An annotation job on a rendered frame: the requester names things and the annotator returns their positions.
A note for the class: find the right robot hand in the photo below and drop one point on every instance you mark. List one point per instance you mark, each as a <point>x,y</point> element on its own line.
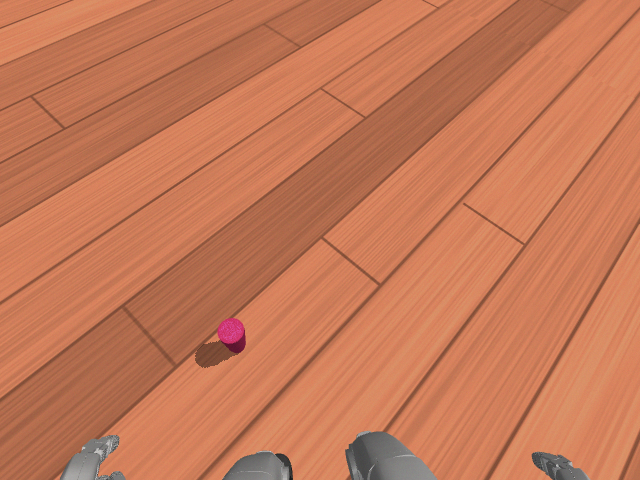
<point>558,467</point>

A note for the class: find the cup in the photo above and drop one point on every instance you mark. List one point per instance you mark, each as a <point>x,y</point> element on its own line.
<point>231,333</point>

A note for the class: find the left robot foot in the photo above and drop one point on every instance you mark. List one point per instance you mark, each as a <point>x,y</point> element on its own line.
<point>286,461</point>

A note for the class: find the left robot hand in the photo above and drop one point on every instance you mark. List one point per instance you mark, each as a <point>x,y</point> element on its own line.
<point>85,465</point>

